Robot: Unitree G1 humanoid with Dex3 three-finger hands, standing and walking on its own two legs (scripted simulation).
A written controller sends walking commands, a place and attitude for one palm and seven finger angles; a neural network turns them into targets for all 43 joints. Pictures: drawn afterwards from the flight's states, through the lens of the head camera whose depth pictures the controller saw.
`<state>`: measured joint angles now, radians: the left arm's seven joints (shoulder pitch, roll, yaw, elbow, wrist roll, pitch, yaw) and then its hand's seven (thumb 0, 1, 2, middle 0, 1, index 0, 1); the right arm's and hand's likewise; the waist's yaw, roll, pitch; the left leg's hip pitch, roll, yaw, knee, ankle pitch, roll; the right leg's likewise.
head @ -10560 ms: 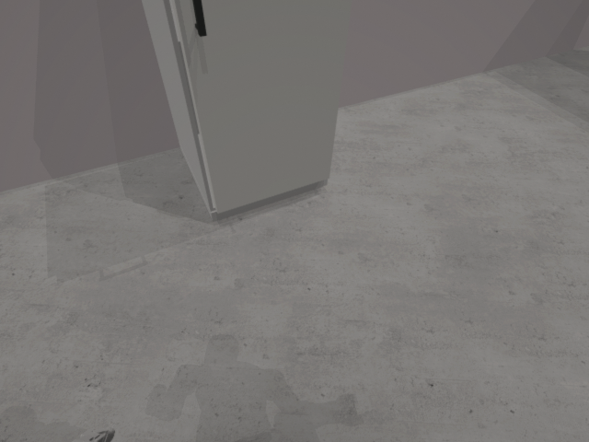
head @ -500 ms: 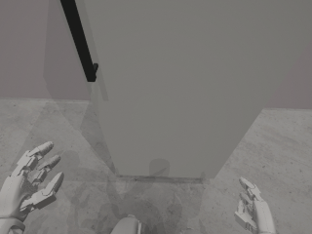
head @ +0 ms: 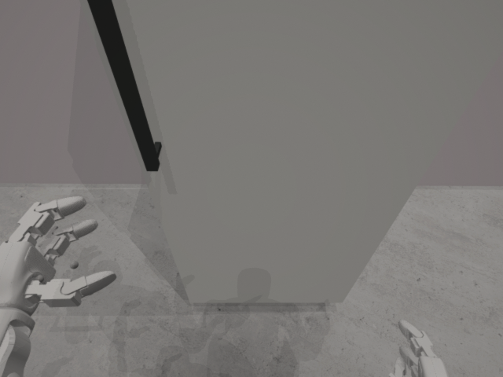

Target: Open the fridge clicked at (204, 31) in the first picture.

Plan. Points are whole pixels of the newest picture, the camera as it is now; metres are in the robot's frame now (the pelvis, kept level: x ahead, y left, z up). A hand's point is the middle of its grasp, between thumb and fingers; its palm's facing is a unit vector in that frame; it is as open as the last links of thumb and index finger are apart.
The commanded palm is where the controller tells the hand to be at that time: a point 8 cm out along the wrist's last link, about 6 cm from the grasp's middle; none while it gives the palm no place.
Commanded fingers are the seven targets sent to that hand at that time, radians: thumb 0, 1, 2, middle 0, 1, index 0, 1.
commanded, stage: raise the hand to about handle height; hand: left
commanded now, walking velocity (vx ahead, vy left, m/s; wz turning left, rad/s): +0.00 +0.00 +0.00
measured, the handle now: (124, 54) +0.44 +0.22 +0.29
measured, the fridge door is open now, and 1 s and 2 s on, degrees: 0 0 0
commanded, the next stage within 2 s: move the hooked fingers beside the handle in 1.14 s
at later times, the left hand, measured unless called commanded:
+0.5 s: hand (28, 199) +0.25 +0.28 +0.21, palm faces +0.19 -0.98 -0.04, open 13.9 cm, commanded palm +0.22 +0.33 +0.21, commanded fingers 0.00 -0.50 0.30 -0.30 -1.20 -0.30 -1.20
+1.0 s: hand (38, 178) +0.26 +0.26 +0.23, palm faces +0.20 -0.98 -0.04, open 14.0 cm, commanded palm +0.22 +0.31 +0.23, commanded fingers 0.00 -0.50 0.30 -0.30 -1.20 -0.30 -1.20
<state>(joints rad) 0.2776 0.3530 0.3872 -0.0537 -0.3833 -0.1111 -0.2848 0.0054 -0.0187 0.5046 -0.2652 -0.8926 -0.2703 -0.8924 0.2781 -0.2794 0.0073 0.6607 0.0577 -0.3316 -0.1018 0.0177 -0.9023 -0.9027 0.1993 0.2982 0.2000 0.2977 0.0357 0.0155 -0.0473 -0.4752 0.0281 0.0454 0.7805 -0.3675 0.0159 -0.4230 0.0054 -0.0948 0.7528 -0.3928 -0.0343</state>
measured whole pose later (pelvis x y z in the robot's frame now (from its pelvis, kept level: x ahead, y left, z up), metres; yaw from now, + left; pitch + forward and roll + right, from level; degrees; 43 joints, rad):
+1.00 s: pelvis -0.02 -0.01 +0.03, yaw +0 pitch -6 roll +0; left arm -0.16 0.45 0.43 -0.01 -0.32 0.37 -0.24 -0.01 -0.50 0.30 -0.30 -1.20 -0.31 -1.20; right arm 0.15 -0.26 0.07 0.68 0.10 -0.16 -0.13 0.02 -0.90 -0.90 0.20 0.30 0.20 0.30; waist 0.07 0.05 0.00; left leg -0.16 0.03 0.05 0.48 -0.21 0.00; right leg -0.11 0.03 -0.09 0.45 -0.24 -0.05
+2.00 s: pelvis +0.00 -0.01 +0.03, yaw +0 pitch -4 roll +0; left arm -0.30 0.44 0.38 0.15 -0.29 0.33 -0.22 -0.01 -0.50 0.30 -0.30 -1.20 -0.30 -1.20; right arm 0.19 -0.26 0.06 0.69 0.10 -0.15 -0.13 0.02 -0.90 -0.90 0.20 0.30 0.20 0.30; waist 0.05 0.04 -0.02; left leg -0.18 0.02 0.05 0.46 -0.22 0.01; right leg -0.13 0.02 -0.08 0.44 -0.24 -0.04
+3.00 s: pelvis +0.00 +0.00 +0.03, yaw -1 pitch -1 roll -1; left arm -0.45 0.47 0.38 0.41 -0.24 0.24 -0.21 -0.01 -0.50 0.30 -0.30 -1.20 -0.30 -1.20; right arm 0.27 -0.26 0.04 0.68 0.10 -0.13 -0.11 0.02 -0.90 -0.90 0.20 0.30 0.20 0.30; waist 0.00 0.03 -0.04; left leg -0.24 0.02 0.06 0.49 -0.23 0.02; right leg -0.19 0.02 -0.07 0.44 -0.24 -0.03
